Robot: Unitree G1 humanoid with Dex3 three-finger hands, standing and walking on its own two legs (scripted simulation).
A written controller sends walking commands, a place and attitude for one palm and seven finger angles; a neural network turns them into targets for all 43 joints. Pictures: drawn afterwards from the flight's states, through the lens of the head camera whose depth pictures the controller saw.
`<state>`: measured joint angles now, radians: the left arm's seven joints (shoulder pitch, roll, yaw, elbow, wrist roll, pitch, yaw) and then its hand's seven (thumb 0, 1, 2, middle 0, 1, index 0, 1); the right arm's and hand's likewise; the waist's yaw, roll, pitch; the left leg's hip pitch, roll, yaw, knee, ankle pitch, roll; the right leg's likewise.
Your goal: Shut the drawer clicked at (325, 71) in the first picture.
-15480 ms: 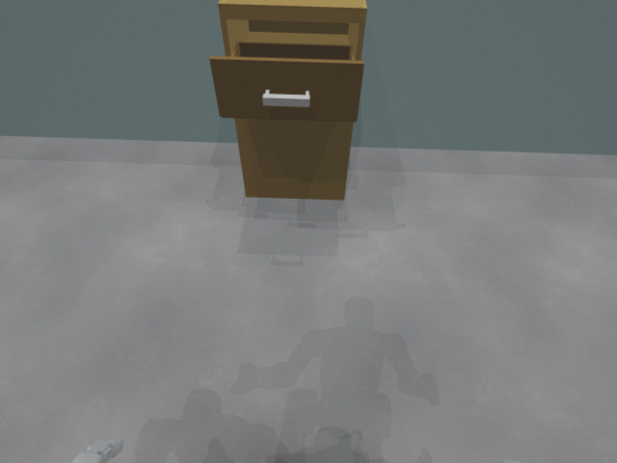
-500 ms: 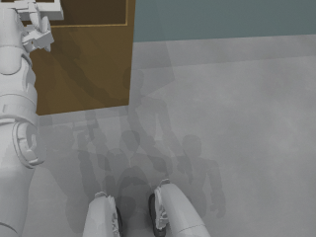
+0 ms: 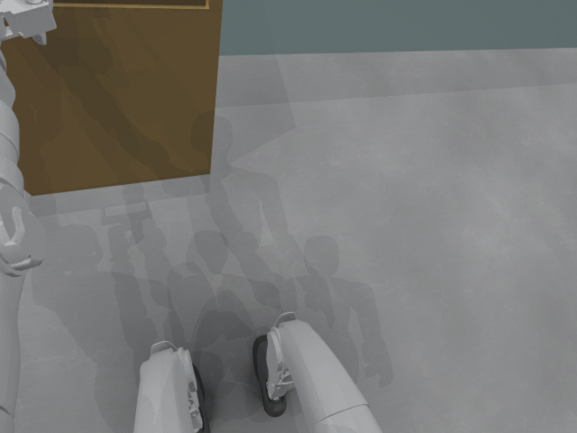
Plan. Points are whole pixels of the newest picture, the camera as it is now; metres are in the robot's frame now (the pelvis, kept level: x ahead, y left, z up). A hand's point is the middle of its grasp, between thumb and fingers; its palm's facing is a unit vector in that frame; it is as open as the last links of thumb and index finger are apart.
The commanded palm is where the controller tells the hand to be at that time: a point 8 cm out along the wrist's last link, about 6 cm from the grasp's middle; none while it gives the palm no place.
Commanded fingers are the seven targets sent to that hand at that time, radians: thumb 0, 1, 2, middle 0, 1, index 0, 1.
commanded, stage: pull the fist back off the drawer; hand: left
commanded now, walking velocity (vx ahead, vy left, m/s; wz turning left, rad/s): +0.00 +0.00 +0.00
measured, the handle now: out of the picture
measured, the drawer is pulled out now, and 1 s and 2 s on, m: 0.00 0.00 0.00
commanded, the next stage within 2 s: draw the hand back to the body in 0.56 s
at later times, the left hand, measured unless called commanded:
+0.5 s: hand (41, 8) +0.61 +0.17 +0.07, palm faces +0.07 -1.00 -0.02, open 3.4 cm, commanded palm +0.58 +0.19 +0.08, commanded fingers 0.00 0.90 0.90 -1.40 -1.60 -1.40 -1.60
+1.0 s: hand out of the picture +0.50 +0.20 +0.14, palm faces +0.08 -1.00 -0.02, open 3.3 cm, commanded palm +0.47 +0.23 +0.15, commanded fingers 0.00 0.90 0.90 -1.40 -1.60 -1.40 -1.60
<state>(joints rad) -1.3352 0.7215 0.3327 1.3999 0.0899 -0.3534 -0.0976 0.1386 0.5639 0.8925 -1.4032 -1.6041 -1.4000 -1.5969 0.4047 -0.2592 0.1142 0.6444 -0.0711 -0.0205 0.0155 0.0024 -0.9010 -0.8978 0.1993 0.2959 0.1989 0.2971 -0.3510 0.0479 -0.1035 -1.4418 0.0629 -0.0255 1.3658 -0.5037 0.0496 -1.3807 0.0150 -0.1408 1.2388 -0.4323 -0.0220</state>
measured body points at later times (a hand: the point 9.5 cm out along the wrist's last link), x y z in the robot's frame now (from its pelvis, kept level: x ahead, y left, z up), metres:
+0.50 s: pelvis +0.02 +0.01 +0.02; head +0.22 +0.04 +0.42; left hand +0.60 +0.22 +0.08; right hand -0.02 -0.24 -0.08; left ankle +0.05 +0.09 -0.60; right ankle +0.07 -0.12 -0.60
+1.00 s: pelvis +0.08 +0.00 +0.09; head +0.19 +0.02 +0.52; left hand +0.49 +0.25 +0.14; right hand +0.15 -0.25 -0.02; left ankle +0.05 +0.09 -0.60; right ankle +0.07 -0.12 -0.60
